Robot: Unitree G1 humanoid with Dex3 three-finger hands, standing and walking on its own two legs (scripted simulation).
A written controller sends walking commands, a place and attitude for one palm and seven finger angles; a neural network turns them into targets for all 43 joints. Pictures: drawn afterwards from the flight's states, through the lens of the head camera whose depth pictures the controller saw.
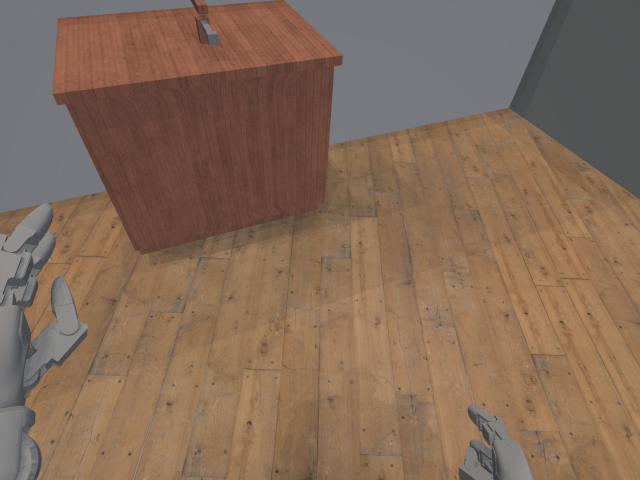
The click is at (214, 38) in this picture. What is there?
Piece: tap's lever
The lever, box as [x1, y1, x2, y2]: [206, 31, 218, 44]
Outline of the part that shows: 206,32 209,44 218,43 217,34 215,31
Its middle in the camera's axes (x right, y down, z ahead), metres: -0.31 -0.57 +1.10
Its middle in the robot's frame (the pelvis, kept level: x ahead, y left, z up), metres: +1.20 +0.39 +0.04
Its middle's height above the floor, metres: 0.81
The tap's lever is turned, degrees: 0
